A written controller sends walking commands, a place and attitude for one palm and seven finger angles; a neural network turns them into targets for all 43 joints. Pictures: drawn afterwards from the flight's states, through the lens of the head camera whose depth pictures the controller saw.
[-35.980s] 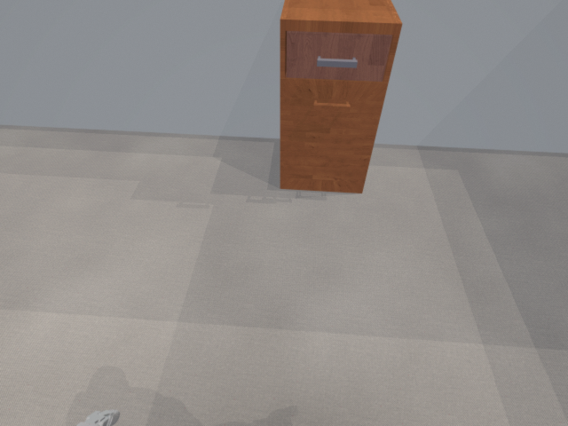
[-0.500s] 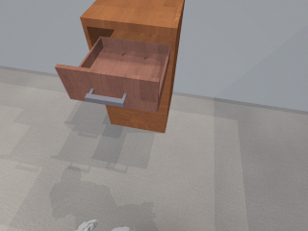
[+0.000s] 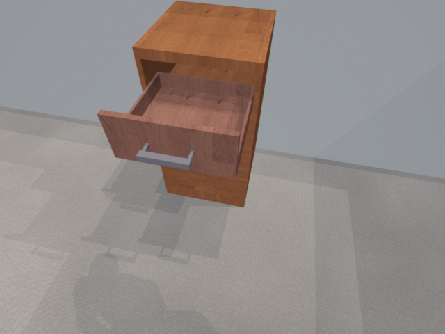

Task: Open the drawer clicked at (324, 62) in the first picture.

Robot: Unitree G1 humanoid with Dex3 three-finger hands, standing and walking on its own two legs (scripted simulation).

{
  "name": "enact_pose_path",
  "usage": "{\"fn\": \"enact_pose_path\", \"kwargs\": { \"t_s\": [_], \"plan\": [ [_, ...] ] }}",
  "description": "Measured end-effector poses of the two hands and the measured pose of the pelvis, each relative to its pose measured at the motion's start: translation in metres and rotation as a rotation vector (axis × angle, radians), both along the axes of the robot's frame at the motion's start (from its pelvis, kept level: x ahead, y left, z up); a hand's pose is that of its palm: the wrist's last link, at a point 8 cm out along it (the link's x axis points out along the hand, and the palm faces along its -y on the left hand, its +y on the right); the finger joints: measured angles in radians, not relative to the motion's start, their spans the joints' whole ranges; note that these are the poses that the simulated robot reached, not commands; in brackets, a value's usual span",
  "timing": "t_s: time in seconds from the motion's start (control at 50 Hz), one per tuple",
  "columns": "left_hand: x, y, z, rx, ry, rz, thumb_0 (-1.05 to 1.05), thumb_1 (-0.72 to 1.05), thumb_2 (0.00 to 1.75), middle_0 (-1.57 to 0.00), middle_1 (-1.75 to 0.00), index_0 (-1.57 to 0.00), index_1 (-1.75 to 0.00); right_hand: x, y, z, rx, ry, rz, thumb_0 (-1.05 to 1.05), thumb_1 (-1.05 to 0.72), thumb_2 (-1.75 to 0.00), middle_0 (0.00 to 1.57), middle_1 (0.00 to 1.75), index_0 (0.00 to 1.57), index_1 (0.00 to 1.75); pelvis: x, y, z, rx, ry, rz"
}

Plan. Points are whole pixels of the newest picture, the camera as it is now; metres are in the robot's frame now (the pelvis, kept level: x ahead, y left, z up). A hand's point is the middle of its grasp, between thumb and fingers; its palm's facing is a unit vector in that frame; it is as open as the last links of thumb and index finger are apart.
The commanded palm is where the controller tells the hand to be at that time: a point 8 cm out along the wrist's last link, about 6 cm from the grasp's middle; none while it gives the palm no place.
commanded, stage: let the arm hang, fingers relaxed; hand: left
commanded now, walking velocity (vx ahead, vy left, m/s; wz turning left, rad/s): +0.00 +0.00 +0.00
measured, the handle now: (166, 155) +0.56 +0.19 -0.07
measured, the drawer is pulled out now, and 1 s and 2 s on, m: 0.30 0.30 0.30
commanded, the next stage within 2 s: look to check the result in 0.28 s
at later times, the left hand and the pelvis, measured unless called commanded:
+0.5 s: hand out of the picture -0.02 +0.16 -0.18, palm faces +0.03 -0.99 -0.15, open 7.4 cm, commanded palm none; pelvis +0.00 +0.01 +0.00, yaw -1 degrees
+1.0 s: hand out of the picture -0.01 +0.16 -0.18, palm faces +0.03 -0.99 -0.15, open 7.4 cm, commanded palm none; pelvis +0.01 +0.01 +0.00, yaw -1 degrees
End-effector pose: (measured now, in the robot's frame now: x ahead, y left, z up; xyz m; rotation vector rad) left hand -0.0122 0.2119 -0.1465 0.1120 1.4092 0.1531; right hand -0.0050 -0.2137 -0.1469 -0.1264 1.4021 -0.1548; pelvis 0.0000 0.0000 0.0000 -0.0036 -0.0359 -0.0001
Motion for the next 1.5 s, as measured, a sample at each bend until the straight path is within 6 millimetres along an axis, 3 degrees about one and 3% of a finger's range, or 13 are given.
{"fn": "enact_pose_path", "kwargs": {
  "t_s": [0.24,0.42,1.5],
  "plan": [
    [-0.008,-0.007,-0.005,-0.030,0.030,-0.008,0.01,0.92,0.90,-0.20,-0.30,-0.20,-0.30,-0.029,0.018,0.001,0.023,0.064,-0.044,0.01,-0.91,-0.90,0.20,0.30,0.20,0.30,0.000,0.003,0.000,-0.001,0.000,-0.012],
    [-0.014,-0.003,-0.004,-0.023,0.053,-0.002,0.01,0.91,0.90,-0.20,-0.30,-0.20,-0.30,-0.039,0.029,0.000,0.035,0.090,-0.059,0.01,-0.91,-0.90,0.20,0.30,0.20,0.30,0.001,0.007,0.000,0.000,0.002,-0.013],
    [0.006,0.003,-0.005,-0.021,0.046,-0.013,0.01,0.91,0.90,-0.20,-0.30,-0.20,-0.30,-0.016,0.030,0.001,0.023,0.066,-0.061,0.01,-0.91,-0.90,0.20,0.30,0.20,0.30,0.013,0.013,0.000,0.002,0.006,-0.019]
  ]
}}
